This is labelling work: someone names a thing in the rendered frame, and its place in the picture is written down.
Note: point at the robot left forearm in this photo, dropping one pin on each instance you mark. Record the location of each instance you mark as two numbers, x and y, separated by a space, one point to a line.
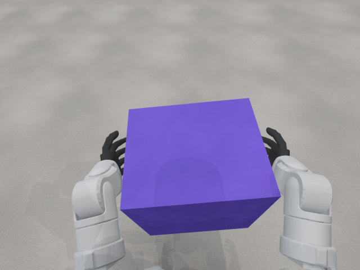
99 245

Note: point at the left robot hand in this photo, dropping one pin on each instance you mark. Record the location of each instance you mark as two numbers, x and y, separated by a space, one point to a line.
109 150

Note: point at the robot right forearm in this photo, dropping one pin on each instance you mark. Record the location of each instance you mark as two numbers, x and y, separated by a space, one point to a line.
307 208

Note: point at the right robot hand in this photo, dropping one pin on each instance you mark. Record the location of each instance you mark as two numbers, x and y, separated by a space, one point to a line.
277 149

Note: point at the carton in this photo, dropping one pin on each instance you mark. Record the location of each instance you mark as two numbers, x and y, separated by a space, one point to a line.
196 167

